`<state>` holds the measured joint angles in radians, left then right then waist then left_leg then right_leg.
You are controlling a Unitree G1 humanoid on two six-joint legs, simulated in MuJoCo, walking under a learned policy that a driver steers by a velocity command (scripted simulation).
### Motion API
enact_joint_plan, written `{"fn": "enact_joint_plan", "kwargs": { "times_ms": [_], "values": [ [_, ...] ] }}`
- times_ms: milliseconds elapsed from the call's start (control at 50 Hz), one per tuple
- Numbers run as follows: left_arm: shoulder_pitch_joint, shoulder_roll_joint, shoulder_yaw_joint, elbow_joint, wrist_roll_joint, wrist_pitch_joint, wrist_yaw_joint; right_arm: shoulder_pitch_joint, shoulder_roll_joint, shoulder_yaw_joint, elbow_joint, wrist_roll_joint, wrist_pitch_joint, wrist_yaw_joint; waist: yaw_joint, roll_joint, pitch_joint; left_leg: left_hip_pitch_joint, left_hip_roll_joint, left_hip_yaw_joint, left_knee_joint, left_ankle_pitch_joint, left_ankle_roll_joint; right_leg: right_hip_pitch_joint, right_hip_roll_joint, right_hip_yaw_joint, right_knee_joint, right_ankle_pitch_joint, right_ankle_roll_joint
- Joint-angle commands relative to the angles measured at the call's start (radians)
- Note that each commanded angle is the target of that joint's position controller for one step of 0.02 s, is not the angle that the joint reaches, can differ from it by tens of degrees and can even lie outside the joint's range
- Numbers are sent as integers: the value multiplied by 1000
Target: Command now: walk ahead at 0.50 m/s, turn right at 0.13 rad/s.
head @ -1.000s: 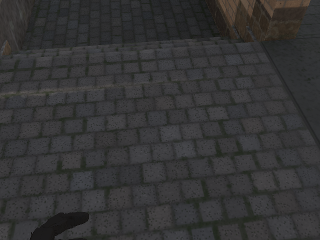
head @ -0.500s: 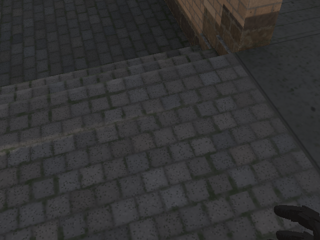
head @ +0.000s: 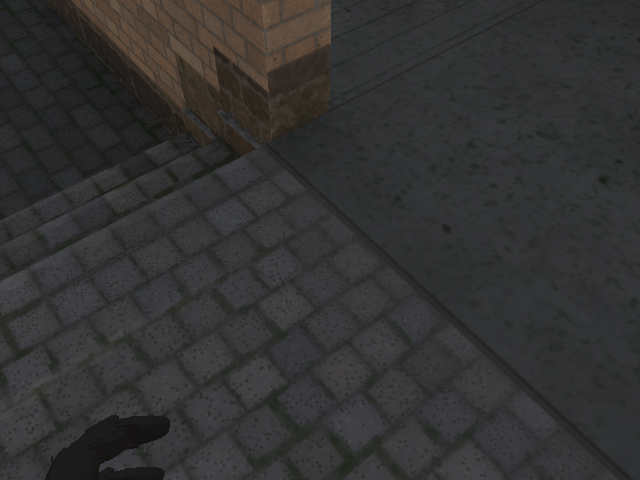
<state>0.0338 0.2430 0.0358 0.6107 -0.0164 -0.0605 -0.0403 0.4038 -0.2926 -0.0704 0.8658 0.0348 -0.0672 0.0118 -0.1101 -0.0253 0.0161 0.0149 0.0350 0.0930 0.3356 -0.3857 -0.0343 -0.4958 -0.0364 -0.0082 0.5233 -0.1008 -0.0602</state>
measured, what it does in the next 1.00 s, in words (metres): walks ahead, turning left: right foot, then left foot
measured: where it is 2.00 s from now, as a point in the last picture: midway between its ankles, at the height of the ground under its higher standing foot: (202, 338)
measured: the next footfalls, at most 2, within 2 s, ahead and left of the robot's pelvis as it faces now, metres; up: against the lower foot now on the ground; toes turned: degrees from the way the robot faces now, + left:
right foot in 0.02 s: +0.16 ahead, -0.12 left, +0.00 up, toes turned -1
left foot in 0.56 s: +0.43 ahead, +0.14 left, +0.00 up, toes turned +8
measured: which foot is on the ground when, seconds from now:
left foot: down 0.00-0.02, up 0.04-0.54, down 0.56-1.00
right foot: up 0.00-0.00, down 0.02-0.56, up 0.58-1.00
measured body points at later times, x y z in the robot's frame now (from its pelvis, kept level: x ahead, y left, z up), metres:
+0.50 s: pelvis +0.24 +0.01 +0.00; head +0.27 +0.01 +0.45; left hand +0.25 +0.30 -0.12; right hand +0.47 -0.21 -0.08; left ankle +0.39 +0.14 -0.71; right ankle +0.12 -0.12 -0.73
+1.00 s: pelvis +0.50 +0.07 +0.01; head +0.52 +0.09 +0.46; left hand +0.65 +0.37 -0.07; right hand +0.64 -0.20 -0.10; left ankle +0.39 +0.14 -0.73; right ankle +0.70 -0.02 -0.70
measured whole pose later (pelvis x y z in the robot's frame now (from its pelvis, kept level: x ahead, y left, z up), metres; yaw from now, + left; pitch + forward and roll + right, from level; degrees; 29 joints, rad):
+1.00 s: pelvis +0.50 +0.07 +0.01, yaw +21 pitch +3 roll +0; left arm 0.03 0.28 0.04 0.68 0.00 -0.11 -0.02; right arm 0.37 -0.29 -0.06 0.72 0.02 -0.03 -0.01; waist -0.09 -0.03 0.01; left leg -0.11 -0.11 -0.20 0.41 -0.33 0.07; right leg -0.55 -0.01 0.10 0.52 0.00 0.05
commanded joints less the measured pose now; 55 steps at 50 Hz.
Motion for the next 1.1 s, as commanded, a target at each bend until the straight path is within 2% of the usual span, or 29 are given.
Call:
{"fn": "enact_joint_plan", "kwargs": {
  "times_ms": [20, 40, 60, 80, 120, 140, 180, 260, 360, 460, 500, 520, 540, 560, 580, 600, 620, 640, 660, 700, 740, 800, 880, 980, 1020, 1040, 1060, 1080, 1100],
  "values": [
    [349, 232, 93, 19, 19, -7, 21, -63, -121, -8, -79, -18, -8, -13, 246, 28, -243, -268, 127, -27, 455, 590, 99, 603, -103, 129, -14, 76, -111],
    [396, 329, 105, 27, 26, -4, 25, 16, -11, 29, -117, -33, -29, -10, 193, -236, -336, -662, -43, -31, 809, -85, 35, 879, -350, 597, -115, -32, -271],
    [420, 252, 87, 31, 11, -7, 23, -21, -99, 10, -106, -13, -46, -5, 233, -179, -374, -774, -22, -170, 950, -193, 37, 873, -365, 717, -184, -119, -293],
    [359, 209, 69, 30, 8, -11, 21, -87, -137, -1, -130, 7, -53, 0, 219, -145, -236, -844, 27, -161, 974, -124, 46, 772, -325, 566, -189, -81, -253],
    [245, 147, 48, 23, 11, -12, 15, -151, -122, -1, -137, -18, -47, -5, 161, -56, -111, -775, 88, -142, 867, 14, 44, 529, -235, 375, -233, 44, -202],
    [213, 126, 41, 19, 18, -17, 12, -139, -115, -4, -135, -23, -36, -3, 126, -65, -89, -712, 106, -150, 830, 52, 40, 444, -209, 329, -268, 90, -194],
    [195, 132, 44, 29, 16, -30, 12, -110, -78, 2, -127, -23, -14, -1, 92, -68, -76, -650, 107, -143, 781, 94, 26, 356, -199, 279, -326, 120, -207],
    [223, 162, 53, 67, 14, -39, 25, -216, -53, 12, -159, -34, 0, -4, 104, -35, -14, -685, 105, -140, 584, 282, 3, 317, -176, 178, -383, 127, -199],
    [282, 201, 62, 116, 13, -38, 33, -345, -41, 22, -190, -16, -1, 19, 163, -36, 25, -654, 69, -122, 354, 456, 24, 373, -183, 66, -393, 72, -148],
    [317, 218, 73, 163, 4, -23, 40, -430, -56, 20, -252, -13, 1, 42, 187, -33, 60, -713, 47, -123, 271, 337, 78, 539, -247, 25, -332, 107, -112],
    [298, 233, 78, 165, -1, -12, 46, -403, -69, 14, -262, -19, 1, 49, 165, -48, 35, -645, 16, -78, 252, 251, 107, 571, -247, -9, -250, 296, -85],
    [280, 244, 81, 161, -2, -5, 51, -341, -86, 3, -254, -23, 2, 49, 127, -54, -12, -535, -23, -36, 233, 238, 126, 566, -228, -42, -157, 477, -65],
    [273, 237, 77, 156, 0, 4, 57, -211, -122, -21, -220, -24, 3, 44, 62, -34, -90, -349, -76, -1, 200, 264, 150, 526, -185, -93, 21, 616, -36],
    [287, 209, 64, 137, 16, 4, 67, -46, -197, -54, -187, -18, 7, 33, -1, 33, -190, -71, -13, -130, 212, 321, 196, 343, -140, -129, 287, 492, 10],
    [360, 101, 26, 81, 38, -21, 59, 5, -314, -77, -191, -21, 8, 25, 51, 296, -278, 273, 235, -666, 120, 197, 377, -108, 48, -110, 677, -167, 90],
    [326, 138, 26, 91, 27, -54, 45, 35, -245, -55, -205, -14, 3, 29, 14, 245, -390, 370, 298, -916, -14, 108, 417, -246, 80, 93, 807, -466, 83],
    [249, 191, 40, 70, -9, -71, 32, 4, -199, -41, -203, -20, -1, 28, 5, 179, -270, 293, 272, -775, -21, 121, 369, -328, 26, 117, 837, -403, 66],
    [201, 183, 35, 58, -7, -79, 32, -48, -178, -35, -214, -20, -2, 26, 27, 99, -184, 159, 229, -645, -15, 200, 337, -315, -16, 100, 779, -322, 55],
    [176, 180, 37, 54, 14, -80, 40, -104, -156, -29, -227, -23, 2, 23, 60, 45, -123, 26, 195, -559, -27, 287, 316, -271, -48, 90, 698, -265, 58],
    [190, 179, 46, 49, 28, -59, 46, -160, -126, -18, -254, -35, 3, 19, 115, 88, -91, -135, 146, -484, -73, 410, 309, -155, -73, 91, 610, -207, 71],
    [202, 154, 42, 52, 33, -40, 50, -157, -135, -22, -252, -30, -2, 10, 128, 96, -83, -199, 126, -434, -97, 476, 322, -130, -65, 75, 550, -174, 98],
    [109, 128, 33, 28, 35, -33, 55, -114, -157, -30, -234, -23, -1, -10, 103, 92, -48, -230, 97, -387, -106, 480, 302, -153, -45, 71, 376, -27, 127],
    [-30, 106, 23, 2, 22, -45, 39, -62, -162, -32, -212, -14, 11, -24, 50, 115, -25, -233, 66, -383, -83, 367, 257, -87, 6, 75, 116, 152, 131],
    [-85, 146, 38, -18, 9, -67, 16, -24, -158, -34, -193, -8, 29, -30, 44, 134, -18, -158, 98, -504, 12, 319, 238, 5, 46, 98, -28, 97, 99],
    [-17, 165, 51, -4, 5, -73, 17, -48, -151, -34, -199, -8, 35, -32, 86, 164, -29, -149, 94, -542, 76, 340, 221, 103, 51, 86, -71, 32, 68],
    [66, 182, 63, 16, 9, -77, 23, -64, -127, -27, -207, -9, 35, -31, 132, 159, -71, -171, 54, -523, 154, 372, 195, 237, 40, 76, -114, 46, 40],
    [197, 224, 78, 28, 27, -80, 32, -76, -76, -8, -225, -18, 31, -27, 193, 100, -188, -267, 4, -458, 374, 323, 159, 474, -88, 182, -82, 28, -22],
    [326, 311, 100, 53, 44, -67, 38, 40, -20, 11, -249, -2, 23, -29, 178, -163, -338, -597, -141, -302, 708, 12, 79, 835, -316, 556, -108, -116, -179],
    [342, 255, 90, 66, 16, -58, 30, 64, -80, 6, -253, 4, 18, -30, 174, -265, -325, -777, -97, -278, 884, -220, 60, 851, -400, 792, -189, -324, -216]
  ]
}}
